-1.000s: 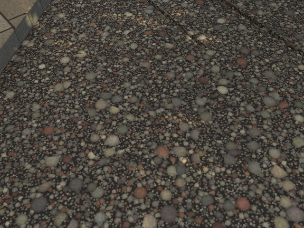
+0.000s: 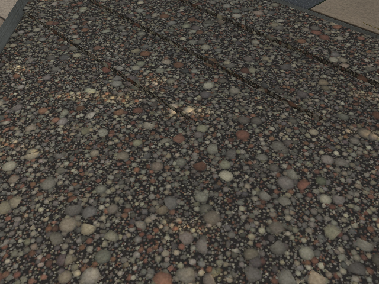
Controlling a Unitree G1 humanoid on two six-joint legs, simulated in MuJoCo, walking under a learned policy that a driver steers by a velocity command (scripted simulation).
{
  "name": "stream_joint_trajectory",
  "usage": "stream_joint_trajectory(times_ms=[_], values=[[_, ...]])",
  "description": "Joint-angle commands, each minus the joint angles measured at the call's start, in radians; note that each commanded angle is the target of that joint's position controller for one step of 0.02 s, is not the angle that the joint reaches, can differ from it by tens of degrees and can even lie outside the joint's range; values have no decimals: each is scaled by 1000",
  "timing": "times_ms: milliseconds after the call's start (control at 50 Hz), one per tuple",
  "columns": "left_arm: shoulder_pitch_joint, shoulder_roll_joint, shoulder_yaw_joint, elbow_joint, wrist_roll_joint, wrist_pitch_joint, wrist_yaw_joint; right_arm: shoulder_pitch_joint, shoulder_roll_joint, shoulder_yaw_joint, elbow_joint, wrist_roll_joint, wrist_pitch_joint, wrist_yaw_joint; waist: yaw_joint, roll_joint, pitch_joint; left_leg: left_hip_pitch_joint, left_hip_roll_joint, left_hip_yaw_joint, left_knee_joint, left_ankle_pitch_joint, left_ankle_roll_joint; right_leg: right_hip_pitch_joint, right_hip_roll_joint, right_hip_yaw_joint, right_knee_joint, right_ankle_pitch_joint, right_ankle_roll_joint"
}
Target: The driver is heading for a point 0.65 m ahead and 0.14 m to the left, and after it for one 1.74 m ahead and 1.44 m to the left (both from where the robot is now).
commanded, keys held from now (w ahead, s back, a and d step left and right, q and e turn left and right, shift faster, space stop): no key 0.08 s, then w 0.72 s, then w+q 0.20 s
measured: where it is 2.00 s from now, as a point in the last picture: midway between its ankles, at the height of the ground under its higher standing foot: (200, 262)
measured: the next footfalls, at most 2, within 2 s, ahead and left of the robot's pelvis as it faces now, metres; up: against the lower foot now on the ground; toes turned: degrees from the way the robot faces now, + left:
right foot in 0.86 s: +0.47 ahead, -0.05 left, -0.03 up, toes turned -2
left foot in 1.30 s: +0.72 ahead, +0.11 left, -0.03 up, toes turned +17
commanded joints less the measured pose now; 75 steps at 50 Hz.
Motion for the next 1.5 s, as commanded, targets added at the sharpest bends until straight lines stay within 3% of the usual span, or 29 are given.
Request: stream_joint_trajectory(times_ms=[20, 80, 140, 200, 280, 340, 360, 380, 400, 420, 460, 640, 760, 820, 840, 860, 880, 900, 920, 960, 1040, 1140, 1260, 1300, 1320, 1340, 1380, 1420, 1500], values=[[34, 101, 15, -8, -1, -10, 4, 19, -79, -12, 1, 0, -9, -7, 7, -18, 54, 87, 89, -115, -47, -18, 5, -142, -126, 119, -116, -26, -32], [43, 92, 11, 7, -1, -11, 6, 27, -73, -10, 26, 1, -9, -11, 10, -12, 48, 90, 92, -117, -44, 0, 7, -122, -124, 109, -104, 11, -33], [78, 136, 30, 18, 4, -3, 4, 28, -82, -18, 32, -5, -3, -10, 24, -71, 52, 25, 16, -52, 56, -270, 24, -130, -118, 144, -132, -336, -76], [111, 167, 53, 18, 8, 0, 3, -25, -45, -17, 2, -29, -7, 7, 50, -151, 172, -172, -13, 34, 259, -285, 30, -132, -260, 311, -240, -535, -166], [129, 155, 66, 27, 19, -32, -3, -54, -65, -31, -43, -27, -49, 22, 45, -125, 180, -259, 50, 31, 307, -285, 48, -31, -300, 301, -198, -278, -208], [79, 155, 74, 17, 12, -46, -10, 79, -40, -41, -5, -8, -71, 22, -27, -109, 135, 37, 0, 87, 120, -159, 48, -146, -218, 173, -53, -65, -165], [63, 132, 68, 9, 17, -52, -13, 203, -55, -53, 37, -6, -78, 17, -77, -60, 90, 217, -7, 55, 68, -162, 52, -232, -168, 123, 74, -15, -139], [41, 52, 47, -32, 1, -64, -28, 341, -167, -85, 71, -13, -86, 8, -121, 203, 46, 384, 203, -294, -79, -333, 135, -424, -27, -28, 382, -62, -74], [2, 85, 52, -66, 17, -69, -33, 439, -201, -96, 108, -14, -77, 9, -131, 289, 33, 446, 372, -595, -191, -360, 213, -580, 23, -76, 651, -275, -61], [-49, 126, 63, -72, 30, -67, -34, 334, -132, -75, 75, -22, -74, 8, -70, 92, 99, 369, 371, -534, -177, -360, 206, -634, -44, -8, 764, -229, -78], [-47, 88, 57, -57, 20, -71, -52, 181, -101, -64, 13, -24, -81, 9, -9, -3, 111, 259, 306, -373, -203, -250, 173, -591, -109, 2, 755, -68, -76], [-280, 47, 41, -147, 20, -37, -66, 242, -57, -34, 53, -9, -106, -6, -10, 71, 122, 215, 170, -55, -227, 273, 146, -518, -73, -135, 369, 195, -17], [-357, 80, 46, -204, 15, -45, -54, 239, -81, -42, 84, -8, -110, -13, -16, 49, 141, 308, 203, -44, -197, 401, 132, -378, -54, -122, 84, 327, -72], [-98, 136, 78, -129, 22, -64, -38, 200, -121, -58, 84, -16, -95, -23, 97, 47, 26, 328, 206, -47, 126, 624, 117, -111, -39, -80, 51, 259, -118], [50, 168, 95, -75, 33, -73, -29, 173, -118, -59, 75, -13, -91, -22, 162, 9, -19, 234, 156, -40, 323, 505, 101, 60, -69, -55, 0, 294, -124], [155, 232, 113, -48, 53, -79, -23, 181, -57, -48, 52, -9, -90, -15, 171, -123, -102, 30, 58, 8, 629, -2, 79, 269, -229, 69, 78, 359, -136], [192, 259, 112, -50, 64, -86, -38, 295, 17, -42, 45, 1, -89, -22, 81, -257, -178, -213, -36, -31, 924, -518, 68, 448, -419, 299, 195, 702, -164], [152, 252, 121, -59, 20, -67, -38, 330, -28, -52, 60, 34, -80, -26, 103, -251, -242, -343, -34, -41, 1007, -423, 64, 433, -459, 411, 29, 344, -271], [52, 153, 98, -84, 11, -70, -37, 214, -68, -57, 43, 14, -75, -21, 85, -123, -88, -387, 39, -49, 975, -311, 65, 272, -406, 357, -79, 85, -250], [-2, 81, 73, -80, 27, -87, -31, 114, -64, -69, 12, -4, -67, 3, 42, -77, 37, -325, 83, -64, 886, -196, 59, 55, -348, 216, -155, 181, -189], [71, 94, 68, -59, 8, -111, -13, 82, 0, -64, -14, -29, -21, 28, -14, -59, 63, -318, 109, -42, 798, -134, 36, -31, -309, 36, -180, 402, -139], [79, 89, 56, -63, -2, -113, -1, -122, 22, -39, -109, -13, -32, 45, 0, -79, 103, -243, 48, 99, 408, 131, 41, -95, -196, -210, -128, 751, -72], [80, 140, 71, -69, 0, -95, 35, 50, -62, -57, -78, -41, -44, 35, -69, -142, -39, -21, -41, 129, 273, 115, 128, 38, -250, -237, 251, 974, -38], [47, 167, 87, -100, -10, -76, 22, 191, -149, -93, -52, -41, -67, 22, -154, -8, -96, 149, 27, 22, 87, 425, 212, -63, -161, -265, 765, 519, -11], [187, 70, 73, -142, -24, -70, 11, 127, -249, -124, -88, -18, -46, 9, -48, 285, -226, 454, 351, -391, 182, 1070, 423, -423, 33, -223, 1160, -389, 49], [163, 109, 69, -162, -8, -66, 9, 122, -248, -121, -126, 10, -31, 8, -69, 119, -337, 467, 400, -515, 90, 940, 486, -511, -4, -25, 1194, -352, 39], [50, 131, 79, -179, 8, -54, 6, -31, -136, -94, -169, 3, -9, -9, -14, -87, -73, 157, 319, -409, -26, 504, 386, -514, -89, -3, 1026, -227, 42], [36, 105, 79, -197, 40, -18, 9, -33, -108, -87, -164, 3, -11, -16, 28, -76, -26, 37, 226, -302, -38, 484, 310, -443, -112, 3, 879, -188, 45], [11, 89, 75, -230, 26, 27, 7, -39, -157, -102, -184, -12, -17, -2, 39, 0, -87, -20, 158, -261, -52, 398, 258, -388, -89, -14, 732, -116, 61]])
